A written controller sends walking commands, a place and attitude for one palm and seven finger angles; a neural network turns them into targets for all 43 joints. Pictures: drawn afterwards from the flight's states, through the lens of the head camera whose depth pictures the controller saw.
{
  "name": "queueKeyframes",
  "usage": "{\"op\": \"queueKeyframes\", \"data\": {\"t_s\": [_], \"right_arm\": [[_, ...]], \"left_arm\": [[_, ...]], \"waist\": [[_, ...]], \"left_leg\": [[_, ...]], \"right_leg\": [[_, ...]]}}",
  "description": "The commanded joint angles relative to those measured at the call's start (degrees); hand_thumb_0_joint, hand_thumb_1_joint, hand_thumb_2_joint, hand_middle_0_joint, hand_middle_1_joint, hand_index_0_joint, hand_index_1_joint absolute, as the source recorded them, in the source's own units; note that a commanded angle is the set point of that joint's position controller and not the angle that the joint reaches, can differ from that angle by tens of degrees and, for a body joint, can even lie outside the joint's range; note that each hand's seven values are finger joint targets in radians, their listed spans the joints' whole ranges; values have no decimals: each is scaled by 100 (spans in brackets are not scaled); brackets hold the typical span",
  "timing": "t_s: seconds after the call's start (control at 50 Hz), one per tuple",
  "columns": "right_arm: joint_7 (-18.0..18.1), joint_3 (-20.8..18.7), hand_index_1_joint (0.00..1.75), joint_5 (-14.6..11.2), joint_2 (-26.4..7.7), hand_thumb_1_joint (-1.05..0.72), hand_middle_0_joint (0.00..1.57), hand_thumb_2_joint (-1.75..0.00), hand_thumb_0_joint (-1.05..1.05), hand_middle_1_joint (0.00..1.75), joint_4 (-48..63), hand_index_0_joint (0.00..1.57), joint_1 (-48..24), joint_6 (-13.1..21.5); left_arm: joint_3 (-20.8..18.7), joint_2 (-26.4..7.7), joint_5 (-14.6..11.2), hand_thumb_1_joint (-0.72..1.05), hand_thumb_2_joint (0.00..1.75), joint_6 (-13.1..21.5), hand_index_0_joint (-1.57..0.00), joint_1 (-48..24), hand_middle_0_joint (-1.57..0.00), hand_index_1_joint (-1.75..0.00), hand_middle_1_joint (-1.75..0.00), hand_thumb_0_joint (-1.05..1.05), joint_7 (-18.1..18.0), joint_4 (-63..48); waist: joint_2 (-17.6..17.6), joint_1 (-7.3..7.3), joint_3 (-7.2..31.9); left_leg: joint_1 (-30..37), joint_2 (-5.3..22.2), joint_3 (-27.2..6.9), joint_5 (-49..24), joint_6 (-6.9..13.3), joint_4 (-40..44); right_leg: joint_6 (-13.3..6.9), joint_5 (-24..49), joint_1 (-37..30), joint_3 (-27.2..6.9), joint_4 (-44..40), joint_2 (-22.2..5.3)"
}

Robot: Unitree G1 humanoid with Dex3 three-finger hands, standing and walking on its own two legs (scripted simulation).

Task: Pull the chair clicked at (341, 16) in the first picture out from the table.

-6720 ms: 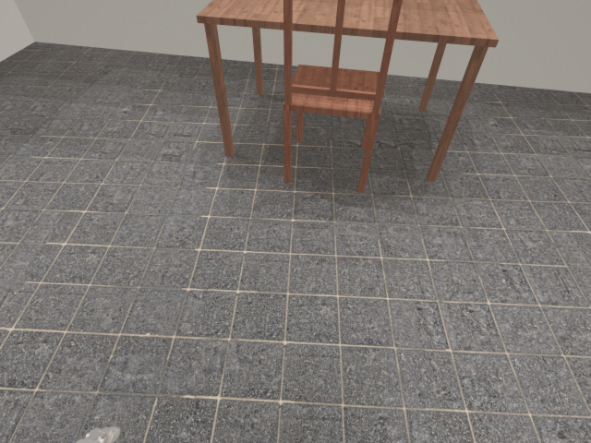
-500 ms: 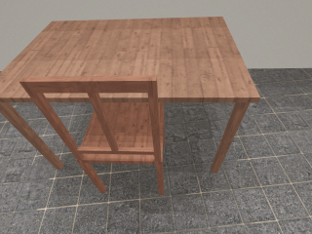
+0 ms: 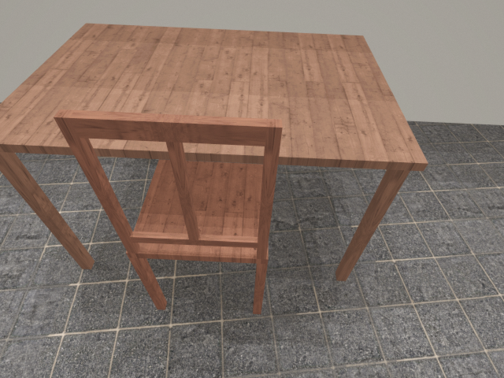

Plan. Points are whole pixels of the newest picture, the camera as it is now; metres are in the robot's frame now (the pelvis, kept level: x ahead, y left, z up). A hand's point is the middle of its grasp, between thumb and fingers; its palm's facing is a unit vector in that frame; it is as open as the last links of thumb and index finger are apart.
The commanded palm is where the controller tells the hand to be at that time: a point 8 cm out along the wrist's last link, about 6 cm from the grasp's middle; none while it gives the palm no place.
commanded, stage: come to a stop and stand still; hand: left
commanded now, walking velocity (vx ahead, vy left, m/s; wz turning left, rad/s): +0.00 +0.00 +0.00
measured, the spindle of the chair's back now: (185, 196) +0.50 +0.19 -0.07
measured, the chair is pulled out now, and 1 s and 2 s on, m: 0.00 0.00 0.00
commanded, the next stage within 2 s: look again from close up in 0.02 s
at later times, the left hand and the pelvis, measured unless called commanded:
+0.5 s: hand out of the picture +0.00 +0.17 -0.17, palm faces +0.01 -0.97 -0.23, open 7.4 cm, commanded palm none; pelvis +0.00 -0.01 -0.01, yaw +0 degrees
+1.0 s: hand out of the picture -0.02 +0.13 -0.18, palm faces +0.02 -0.98 -0.19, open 7.4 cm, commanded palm none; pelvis -0.01 -0.04 +0.00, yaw +0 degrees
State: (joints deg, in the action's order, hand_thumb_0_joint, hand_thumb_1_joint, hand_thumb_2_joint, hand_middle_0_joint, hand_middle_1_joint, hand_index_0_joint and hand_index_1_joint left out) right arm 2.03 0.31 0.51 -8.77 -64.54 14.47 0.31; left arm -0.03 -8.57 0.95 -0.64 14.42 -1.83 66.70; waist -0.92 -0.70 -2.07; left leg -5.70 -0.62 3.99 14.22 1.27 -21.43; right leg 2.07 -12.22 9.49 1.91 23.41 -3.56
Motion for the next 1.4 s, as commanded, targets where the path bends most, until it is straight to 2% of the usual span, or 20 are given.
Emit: {"op": "queueKeyframes", "data": {"t_s": [0.0, 0.08, 0.1, 0.12, 0.14, 0.16, 0.18, 0.22, 0.26, 0.34, 0.42, 0.84, 0.98, 1.02, 1.06, 1.1, 1.22, 1.28, 1.32, 1.38], "right_arm": [[32, -87, 30, -16, -565, -90, 20, -90, 0, 30, 133, 20, 344, 96], [39, -97, 30, -26, -523, -90, 20, -90, 0, 30, 92, 20, 434, 117], [-64, -80, 30, -67, -746, -90, 20, -90, 0, 30, 457, 20, 43, 229], [-71, -91, 30, 10, -526, -90, 20, -90, 0, 30, 545, 20, 518, 217], [-75, -67, 30, 18, -527, -90, 20, -90, 0, 30, 522, 20, 601, 231], [-78, -61, 30, 42, -548, -90, 20, -90, 0, 30, 591, 20, 590, 232], [-59, -50, 30, 27, -534, -90, 20, -90, 0, 30, 626, 20, 609, 230], [-31, -45, 30, 12, -548, -90, 20, -90, 0, 30, 638, 20, 694, 216], [-31, -40, 30, 15, -537, -90, 20, -90, 0, 30, 628, 20, 718, 198], [-50, -21, 30, 4, -548, -90, 20, -90, 0, 30, 549, 20, 693, 181], [-56, -12, 30, 9, -534, -90, 20, -90, 0, 30, 450, 20, 658, 178], [-54, 11, 30, 10, -378, -90, 20, -90, 0, 30, 61, 20, 629, 124], [-52, 4, 30, 5, -339, -90, 20, -90, 0, 30, 15, 20, 627, 98], [-54, 5, 30, 9, -324, -90, 20, -90, 0, 30, 15, 20, 675, 114], [-44, 2, 30, 0, -283, -90, 20, -90, 0, 30, 7, 20, 654, 116], [-43, 5, 30, 7, -305, -90, 20, -90, 0, 30, 6, 20, 689, 134], [-29, 5, 30, 4, -286, -90, 20, -90, 0, 30, -10, 20, 706, 152], [-22, 2, 30, 0, -291, -90, 20, -90, 0, 30, -18, 20, 701, 142], [-24, 1, 30, 4, -268, -90, 20, -90, 0, 30, -14, 20, 708, 149], [-53, -19, 30, 36, -300, -90, 20, -90, 0, 30, -48, 20, 813, 101]], "left_arm": [[-95, -494, -16, 90, 90, 60, -20, 382, -20, -30, -30, 0, -23, -83], [-91, -468, -24, 90, 90, 95, -20, 431, -20, -30, -30, 0, -31, -76], [-3, -607, 49, 90, 90, 292, -20, 751, -20, -30, -30, 0, -267, -30], [-62, -779, 10, 90, 90, 320, -20, 644, -20, -30, -30, 0, -217, -241], [-14, -682, -14, 90, 90, 292, -20, 552, -20, -30, -30, 0, -162, -302], [-30, -680, -7, 90, 90, 267, -20, 544, -20, -30, -30, 0, -112, -356], [-25, -627, -8, 90, 90, 243, -20, 558, -20, -30, -30, 0, -88, -385], [-5, -521, -22, 90, 90, 215, -20, 541, -20, -30, -30, 0, -67, -395], [-4, -507, -20, 90, 90, 192, -20, 496, -20, -30, -30, 0, -47, -413], [-10, -541, -42, 90, 90, 181, -20, 475, -20, -30, -30, 0, -35, -463], [-26, -568, -49, 90, 90, 195, -20, 493, -20, -30, -30, 0, -25, -476], [-51, -594, -53, 90, 90, 255, -20, 526, -20, -30, -30, 0, -15, -393], [-52, -546, -42, 90, 90, 247, -20, 573, -20, -30, -30, 0, -13, -386], [-57, -548, -47, 90, 90, 261, -20, 613, -20, -30, -30, 0, -13, -378], [-58, -526, -42, 90, 90, 257, -20, 610, -20, -30, -30, 0, -12, -375], [-63, -507, -46, 90, 90, 262, -20, 631, -20, -30, -30, 0, -15, -374], [-70, -462, -45, 90, 90, 260, -20, 671, -20, -30, -30, 0, -23, -358], [-65, -444, -37, 90, 90, 249, -20, 665, -20, -30, -30, 0, -22, -357], [-74, -444, -43, 90, 90, 258, -20, 703, -20, -30, -30, 0, -23, -359], [-121, -492, 3, 90, 90, 230, -20, 721, -20, -30, -30, 0, 1, -381]], "waist": [[208, -17, -228], [132, 6, -135], [166, -99, -104], [488, 131, 383], [517, 90, 316], [856, 63, 407], [747, 66, 358], [305, 93, 81], [141, 90, -301], [47, 86, -440], [-57, 75, -363], [10, 81, -171], [1, 76, -368], [-9, 72, -204], [34, 66, -309], [123, 67, -188], [101, 39, -150], [55, 43, -298], [53, 34, -170], [-55, 7, -363]], "left_leg": [[-353, 715, -646, -904, -9, 610], [-276, 691, -595, -1104, -14, 511], [-653, 838, -393, -2129, -127, -636], [-641, 543, -473, -1118, -127, -371], [-744, 654, -572, -928, -62, -212], [-728, 682, -576, -1151, 13, -230], [-743, 697, -624, -1280, 47, -245], [-763, 716, -627, -1309, 89, -238], [-941, 690, -623, -1041, 104, -120], [-930, 613, -588, -511, 82, 83], [-797, 567, -536, -445, 69, 133], [-502, 543, -364, -391, -57, 138], [-589, 524, -364, -213, -76, 151], [-527, 530, -368, -318, -74, 142], [-554, 556, -381, -331, -69, 183], [-536, 563, -393, -470, -73, 164], [-539, 599, -414, -609, -67, 191], [-605, 596, -424, -543, -74, 202], [-530, 590, -425, -625, -64, 186], [-760, 471, -329, 421, -26, 87]], "right_leg": [[-182, 593, -4, -234, -306, -280], [-198, 751, -70, -248, -328, -291], [-271, 2269, 16, -460, 13, -528], [-382, 1659, -307, -412, 304, -552], [-420, 637, -95, -301, 365, -403], [-436, 464, -103, -208, 411, -291], [-423, 372, -62, -166, 428, -245], [-407, 374, 91, -149, 390, -213], [-398, 300, 228, -168, 332, -191], [-374, 237, 294, -263, 221, -216], [-373, 311, 276, -338, 131, -234], [-406, 374, 267, -478, -265, -319], [-396, -33, 395, -491, -443, -294], [-394, 82, 298, -474, -421, -309], [-395, 133, 318, -430, -416, -278], [-396, 330, 224, -412, -346, -287], [-388, 594, 120, -340, -253, -272], [-383, 512, 184, -338, -270, -253], [-385, 610, 123, -335, -255, -273], [-465, -855, 255, -404, -319, -270]]}}
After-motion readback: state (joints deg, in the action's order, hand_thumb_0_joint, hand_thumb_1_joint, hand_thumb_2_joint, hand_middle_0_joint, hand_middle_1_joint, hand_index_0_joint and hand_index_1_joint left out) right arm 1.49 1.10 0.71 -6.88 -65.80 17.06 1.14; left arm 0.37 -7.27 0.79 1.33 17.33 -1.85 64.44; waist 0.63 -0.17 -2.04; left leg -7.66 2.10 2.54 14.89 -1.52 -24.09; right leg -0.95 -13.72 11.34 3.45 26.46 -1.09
